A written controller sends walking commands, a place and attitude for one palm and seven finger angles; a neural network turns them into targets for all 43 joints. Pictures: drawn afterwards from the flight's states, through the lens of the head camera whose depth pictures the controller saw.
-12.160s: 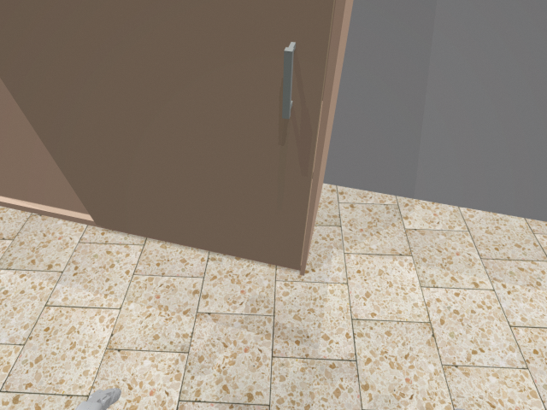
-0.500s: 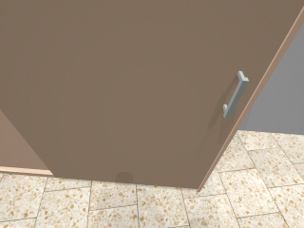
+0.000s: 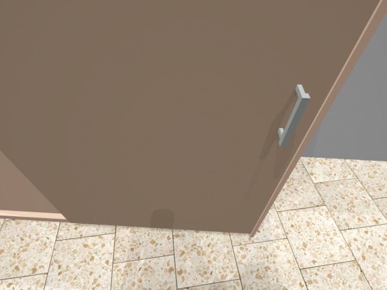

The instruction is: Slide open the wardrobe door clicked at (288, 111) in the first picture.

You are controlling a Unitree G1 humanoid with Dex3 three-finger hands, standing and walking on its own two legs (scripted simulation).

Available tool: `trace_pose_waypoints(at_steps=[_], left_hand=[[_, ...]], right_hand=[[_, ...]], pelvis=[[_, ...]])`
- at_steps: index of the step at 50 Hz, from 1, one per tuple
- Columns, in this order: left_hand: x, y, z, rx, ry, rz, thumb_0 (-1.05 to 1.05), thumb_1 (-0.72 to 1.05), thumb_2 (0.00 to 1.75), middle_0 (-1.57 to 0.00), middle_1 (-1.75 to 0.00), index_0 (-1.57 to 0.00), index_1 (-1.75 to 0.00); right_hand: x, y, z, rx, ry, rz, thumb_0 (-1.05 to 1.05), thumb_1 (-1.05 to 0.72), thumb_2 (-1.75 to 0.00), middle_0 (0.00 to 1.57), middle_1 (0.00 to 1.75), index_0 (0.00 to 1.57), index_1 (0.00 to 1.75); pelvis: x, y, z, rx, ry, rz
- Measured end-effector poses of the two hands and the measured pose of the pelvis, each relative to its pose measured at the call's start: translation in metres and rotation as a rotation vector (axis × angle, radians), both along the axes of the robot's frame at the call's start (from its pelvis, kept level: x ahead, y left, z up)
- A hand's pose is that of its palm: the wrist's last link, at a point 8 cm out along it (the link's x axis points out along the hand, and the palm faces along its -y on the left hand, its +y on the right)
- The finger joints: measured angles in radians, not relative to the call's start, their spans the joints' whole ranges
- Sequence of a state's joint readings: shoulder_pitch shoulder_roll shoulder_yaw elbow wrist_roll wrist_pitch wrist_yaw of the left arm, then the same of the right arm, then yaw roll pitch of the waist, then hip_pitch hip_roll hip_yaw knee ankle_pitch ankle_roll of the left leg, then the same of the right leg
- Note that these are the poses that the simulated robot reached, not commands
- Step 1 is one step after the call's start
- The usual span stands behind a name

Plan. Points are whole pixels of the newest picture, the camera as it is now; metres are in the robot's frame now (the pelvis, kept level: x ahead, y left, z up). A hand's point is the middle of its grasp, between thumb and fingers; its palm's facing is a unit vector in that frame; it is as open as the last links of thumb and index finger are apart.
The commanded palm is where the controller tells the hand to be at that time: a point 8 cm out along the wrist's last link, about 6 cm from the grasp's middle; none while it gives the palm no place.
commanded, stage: look again from close up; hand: right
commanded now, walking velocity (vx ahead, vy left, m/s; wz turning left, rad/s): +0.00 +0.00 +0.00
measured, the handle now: (291, 117) +0.48 -0.20 +0.10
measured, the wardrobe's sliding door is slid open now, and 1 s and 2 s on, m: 0.00 0.00 0.00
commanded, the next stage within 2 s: raise the hand with hooked fingers in 0.70 s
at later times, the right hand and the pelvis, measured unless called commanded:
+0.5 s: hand out of the picture +0.00 -0.16 -0.18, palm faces +0.03 +0.98 -0.17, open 7.3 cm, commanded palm none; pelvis +0.01 +0.01 +0.00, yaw +0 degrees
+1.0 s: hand (296, 260) +0.20 -0.18 -0.01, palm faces +0.26 +0.96 -0.14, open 7.5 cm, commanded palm +0.11 -0.22 -0.05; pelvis -0.01 +0.01 -0.01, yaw -2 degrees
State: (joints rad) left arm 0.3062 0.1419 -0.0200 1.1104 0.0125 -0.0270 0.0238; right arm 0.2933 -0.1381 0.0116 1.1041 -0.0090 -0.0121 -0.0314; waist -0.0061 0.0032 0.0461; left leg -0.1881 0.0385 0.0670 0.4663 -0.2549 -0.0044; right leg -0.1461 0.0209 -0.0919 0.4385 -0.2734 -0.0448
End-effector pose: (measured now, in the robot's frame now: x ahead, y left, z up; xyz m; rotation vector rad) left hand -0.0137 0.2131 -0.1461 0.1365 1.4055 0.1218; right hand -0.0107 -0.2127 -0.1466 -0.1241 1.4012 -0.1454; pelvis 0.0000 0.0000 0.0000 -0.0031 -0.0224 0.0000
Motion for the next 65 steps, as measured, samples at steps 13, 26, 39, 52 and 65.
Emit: trace_pose_waypoints(at_steps=[13,26,39,52,65], left_hand=[[0.015,0.004,0.002,0.014,-0.007,-0.006,0.01,0.92,0.9,-0.2,-0.3,-0.2,-0.3],[0.013,0.005,0.002,0.007,0.008,-0.001,0.01,0.92,0.9,-0.2,-0.3,-0.2,-0.3],[0.01,0.007,0.002,0.001,0.015,0.002,0.0,0.92,0.9,-0.2,-0.3,-0.2,-0.3],[0.124,0.056,0.04,0.118,-0.676,-0.054,0.02,0.92,0.9,-0.2,-0.3,-0.2,-0.3],[0.214,0.062,0.08,0.171,-0.922,-0.255,0.01,0.91,0.9,-0.2,-0.3,-0.2,-0.3]], right_hand=[[-0.001,0.006,-0.001,0.015,0.023,-0.006,0.0,-0.91,-0.9,0.2,0.3,0.2,0.3],[0.008,0.005,0.0,0.0,0.007,-0.004,0.0,-0.91,-0.9,0.2,0.3,0.2,0.3],[0.007,0.008,0.001,-0.002,0.006,-0.006,0.0,-0.92,-0.9,0.2,0.3,0.2,0.3],[0.199,-0.002,0.174,-0.052,-1.268,0.004,0.03,-0.84,-0.85,0.2,0.37,0.2,0.37],[0.101,-0.024,0.106,-0.023,-1.219,-0.033,0.01,-0.52,-0.73,0.23,0.55,0.23,0.55]], pelvis=[[0.006,0.001,0.001,0.001,0.001,0.001],[0.009,0.005,0.002,0.0,0.0,-0.003],[0.008,0.009,0.002,-0.001,0.0,-0.002],[-0.011,0.013,-0.016,-0.005,0.072,-0.026],[-0.028,0.037,-0.054,0.016,0.162,-0.039]])
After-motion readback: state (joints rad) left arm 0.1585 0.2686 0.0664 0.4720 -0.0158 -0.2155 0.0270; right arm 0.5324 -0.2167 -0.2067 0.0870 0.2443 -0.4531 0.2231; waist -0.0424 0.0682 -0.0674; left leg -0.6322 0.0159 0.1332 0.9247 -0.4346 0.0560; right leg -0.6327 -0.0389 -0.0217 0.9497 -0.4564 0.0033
